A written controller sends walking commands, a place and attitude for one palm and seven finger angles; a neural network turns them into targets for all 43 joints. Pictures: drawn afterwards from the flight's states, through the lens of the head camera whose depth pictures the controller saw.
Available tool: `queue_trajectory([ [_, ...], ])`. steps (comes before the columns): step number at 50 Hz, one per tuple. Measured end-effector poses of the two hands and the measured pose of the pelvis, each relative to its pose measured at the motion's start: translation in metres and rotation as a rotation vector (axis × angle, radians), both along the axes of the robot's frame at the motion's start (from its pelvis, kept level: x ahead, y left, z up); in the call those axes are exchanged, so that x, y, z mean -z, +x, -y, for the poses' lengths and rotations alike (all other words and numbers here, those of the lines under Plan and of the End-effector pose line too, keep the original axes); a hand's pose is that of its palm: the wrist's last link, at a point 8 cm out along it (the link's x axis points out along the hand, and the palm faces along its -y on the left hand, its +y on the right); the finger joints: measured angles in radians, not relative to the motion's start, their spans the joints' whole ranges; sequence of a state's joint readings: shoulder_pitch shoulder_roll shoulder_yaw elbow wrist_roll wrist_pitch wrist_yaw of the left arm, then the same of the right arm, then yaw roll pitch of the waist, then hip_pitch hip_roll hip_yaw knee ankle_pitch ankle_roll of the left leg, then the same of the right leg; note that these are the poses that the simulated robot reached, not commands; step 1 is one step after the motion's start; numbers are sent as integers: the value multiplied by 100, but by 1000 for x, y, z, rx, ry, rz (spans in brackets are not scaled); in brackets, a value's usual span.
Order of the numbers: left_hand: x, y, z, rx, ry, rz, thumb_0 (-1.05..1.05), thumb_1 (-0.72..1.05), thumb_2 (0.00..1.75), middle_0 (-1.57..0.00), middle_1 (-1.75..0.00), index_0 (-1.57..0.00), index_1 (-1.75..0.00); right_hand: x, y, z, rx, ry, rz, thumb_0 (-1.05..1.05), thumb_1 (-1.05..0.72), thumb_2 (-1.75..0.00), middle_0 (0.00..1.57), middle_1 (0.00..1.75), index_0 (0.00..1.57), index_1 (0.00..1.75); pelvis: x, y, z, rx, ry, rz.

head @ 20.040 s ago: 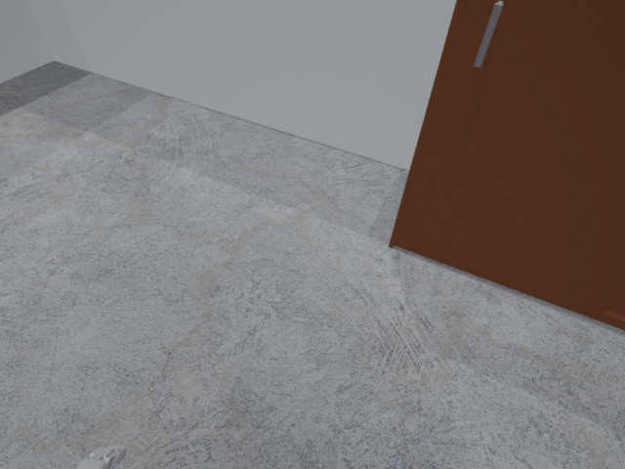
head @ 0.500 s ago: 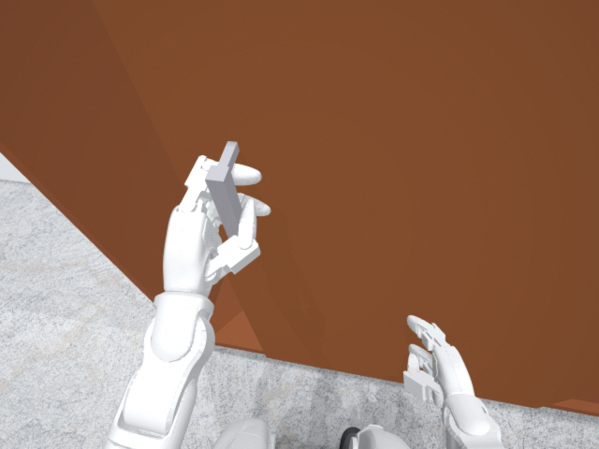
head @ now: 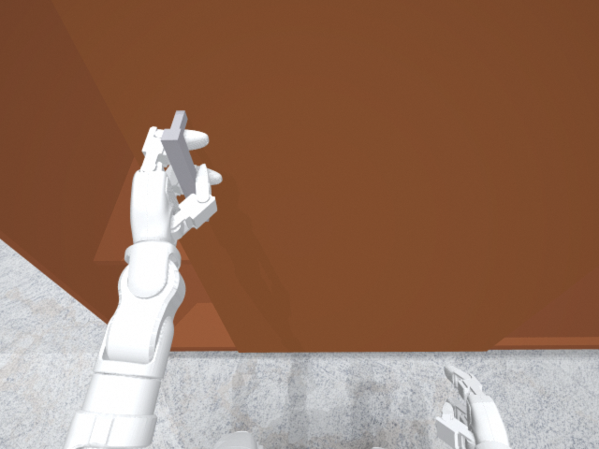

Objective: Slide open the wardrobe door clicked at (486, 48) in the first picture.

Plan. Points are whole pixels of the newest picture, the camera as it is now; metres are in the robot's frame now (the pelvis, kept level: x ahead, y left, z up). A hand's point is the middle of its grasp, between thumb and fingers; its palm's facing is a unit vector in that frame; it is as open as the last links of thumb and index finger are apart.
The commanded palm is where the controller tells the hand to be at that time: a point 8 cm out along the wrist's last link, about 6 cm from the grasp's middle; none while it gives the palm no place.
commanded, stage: step sideways, sliding the door along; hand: left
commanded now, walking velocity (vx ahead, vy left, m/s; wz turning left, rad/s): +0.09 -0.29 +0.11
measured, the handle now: (191, 170) +0.41 +0.17 +0.15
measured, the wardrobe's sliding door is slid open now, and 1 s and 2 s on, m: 0.29 0.43 0.68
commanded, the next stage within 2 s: none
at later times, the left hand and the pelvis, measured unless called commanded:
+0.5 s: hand (260, 198) +0.36 +0.08 +0.15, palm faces +0.27 -0.96 -0.08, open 6.2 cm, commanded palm +0.34 +0.05 +0.15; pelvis -0.02 -0.10 +0.00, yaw +6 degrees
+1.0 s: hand (334, 195) +0.37 -0.01 +0.15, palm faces +0.38 -0.92 -0.08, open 6.4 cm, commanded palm +0.34 -0.04 +0.15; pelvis +0.01 -0.22 +0.00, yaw +9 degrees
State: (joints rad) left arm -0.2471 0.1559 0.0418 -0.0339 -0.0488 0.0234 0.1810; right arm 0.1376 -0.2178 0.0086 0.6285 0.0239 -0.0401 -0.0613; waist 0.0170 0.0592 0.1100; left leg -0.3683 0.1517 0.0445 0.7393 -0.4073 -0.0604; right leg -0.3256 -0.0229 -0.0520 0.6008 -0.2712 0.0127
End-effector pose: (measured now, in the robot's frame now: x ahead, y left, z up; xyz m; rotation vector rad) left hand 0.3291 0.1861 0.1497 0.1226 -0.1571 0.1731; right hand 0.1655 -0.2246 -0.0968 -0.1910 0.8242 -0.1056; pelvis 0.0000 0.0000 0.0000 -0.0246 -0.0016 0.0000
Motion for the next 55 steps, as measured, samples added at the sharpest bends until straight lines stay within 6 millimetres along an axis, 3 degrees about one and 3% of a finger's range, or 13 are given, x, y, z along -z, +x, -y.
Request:
queue_trajectory([
  [3, 1, 0, 5, 6, -14, 6, 1, 80, 83, -41, -140, -18, -140, -2, -10, 19, 24, -50, 5, 1, -90, -90, 20, 30, 20, 30, 4, -9, 7, -9, 4, 0],
  [11, -3, -3, 28, -82, -45, -38, 2, 83, 85, -31, -140, -16, -137, -8, -22, 50, -60, -6, -27, 1, -90, -90, 20, 30, 20, 30, -3, -26, 57, 4, -5, 25],
  [16, -4, -3, 44, -154, -41, -50, 2, 83, 86, -33, -140, -14, -135, 7, -11, 72, -91, 22, -33, 1, -90, -90, 20, 30, 20, 30, 6, -26, 88, -57, -3, 26],
  [22, -4, -3, 57, -129, -40, -52, 1, 82, 85, -34, -140, -16, -136, 3, 2, 91, -117, -54, -52, 1, -90, -90, 20, 30, 20, 30, 3, -21, 95, -116, 0, 3],
  [29, -3, -2, 74, -100, -37, -43, 1, 83, 85, -33, -140, -14, -133, -10, 20, 88, -192, -1, -54, 1, -91, -90, 19, 30, 20, 30, -8, -19, 121, -92, -16, 14],
  [35, -3, 0, 94, -140, -24, -44, 1, 82, 87, -35, -140, -15, -134, -13, 44, 97, -254, 75, -7, 1, -90, -90, 20, 30, 20, 30, -11, -8, 160, -82, -31, 24],
  [40, -2, 2, 114, -233, 8, -19, 0, 79, 87, -40, -140, -15, -132, 0, 71, 128, -275, 116, 44, 1, -90, -90, 20, 30, 20, 31, 5, 6, 203, -115, -9, 27],
  [43, -2, 2, 127, -259, 11, -27, 0, 79, 87, -42, -140, -13, -133, 2, 82, 154, -241, 75, 59, 1, -90, -90, 20, 30, 20, 31, 2, 7, 211, -142, 4, -1],
  [49, 0, 4, 149, -216, -30, 9, 1, 81, 86, -39, -140, -12, -133, -3, 80, 195, -186, -39, 25, 1, -91, -90, 20, 30, 20, 30, 1, 9, 218, -163, -10, -14],
  [55, -1, 5, 174, -200, -48, 3, 1, 82, 86, -36, -140, -12, -132, -15, 74, 208, -244, -9, -41, 1, -91, -90, 19, 30, 20, 30, -12, 20, 244, -126, -38, -4],
])
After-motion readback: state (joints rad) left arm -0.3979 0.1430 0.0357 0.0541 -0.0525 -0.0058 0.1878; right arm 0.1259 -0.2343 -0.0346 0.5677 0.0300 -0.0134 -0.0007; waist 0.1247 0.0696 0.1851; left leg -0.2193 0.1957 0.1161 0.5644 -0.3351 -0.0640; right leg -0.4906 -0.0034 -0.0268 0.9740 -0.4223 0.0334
